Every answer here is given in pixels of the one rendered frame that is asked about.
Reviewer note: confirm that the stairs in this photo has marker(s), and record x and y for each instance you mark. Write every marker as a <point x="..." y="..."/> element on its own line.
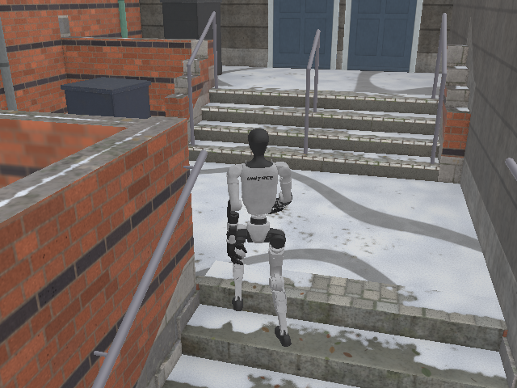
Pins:
<point x="319" y="147"/>
<point x="332" y="346"/>

